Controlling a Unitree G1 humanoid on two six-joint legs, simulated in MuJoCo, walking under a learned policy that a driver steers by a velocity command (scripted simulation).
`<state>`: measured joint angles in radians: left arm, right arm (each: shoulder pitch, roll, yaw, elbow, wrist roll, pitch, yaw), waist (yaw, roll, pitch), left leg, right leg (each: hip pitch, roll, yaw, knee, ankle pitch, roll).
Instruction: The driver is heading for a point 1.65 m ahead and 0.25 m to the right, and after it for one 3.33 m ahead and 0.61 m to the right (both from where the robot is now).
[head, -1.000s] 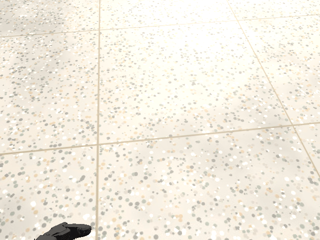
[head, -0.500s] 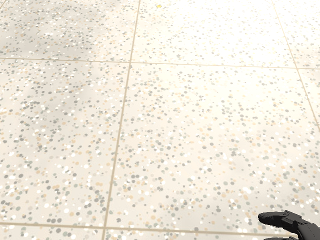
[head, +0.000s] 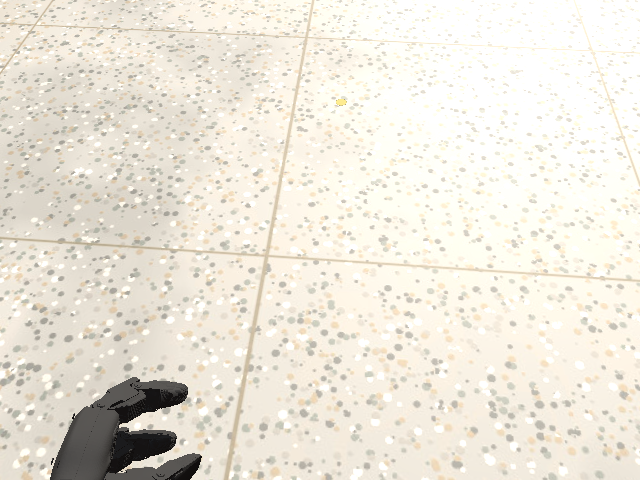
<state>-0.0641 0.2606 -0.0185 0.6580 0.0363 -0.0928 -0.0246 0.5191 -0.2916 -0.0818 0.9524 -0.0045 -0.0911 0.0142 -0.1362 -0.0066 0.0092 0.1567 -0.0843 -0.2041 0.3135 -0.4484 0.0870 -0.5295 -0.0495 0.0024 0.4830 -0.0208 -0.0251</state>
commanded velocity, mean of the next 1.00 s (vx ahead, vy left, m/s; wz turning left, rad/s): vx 1.00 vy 0.00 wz -0.23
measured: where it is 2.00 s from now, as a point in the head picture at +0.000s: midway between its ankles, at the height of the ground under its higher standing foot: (351, 87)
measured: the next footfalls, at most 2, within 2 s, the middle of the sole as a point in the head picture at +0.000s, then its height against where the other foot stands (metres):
left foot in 0.44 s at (251, 423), level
right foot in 0.90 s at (297, 255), level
